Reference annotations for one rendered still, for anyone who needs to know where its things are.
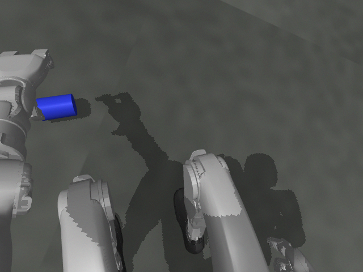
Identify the left robot hand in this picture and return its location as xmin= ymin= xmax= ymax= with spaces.
xmin=0 ymin=49 xmax=54 ymax=121

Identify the left robot foot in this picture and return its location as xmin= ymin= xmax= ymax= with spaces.
xmin=113 ymin=216 xmax=126 ymax=272

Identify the right robot foot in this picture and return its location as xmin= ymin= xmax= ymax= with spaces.
xmin=174 ymin=188 xmax=204 ymax=254

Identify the can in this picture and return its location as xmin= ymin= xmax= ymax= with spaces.
xmin=36 ymin=94 xmax=77 ymax=121

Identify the left robot arm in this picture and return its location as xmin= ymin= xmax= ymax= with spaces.
xmin=0 ymin=76 xmax=36 ymax=272

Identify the right robot hand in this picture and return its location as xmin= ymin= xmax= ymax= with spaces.
xmin=267 ymin=237 xmax=316 ymax=272

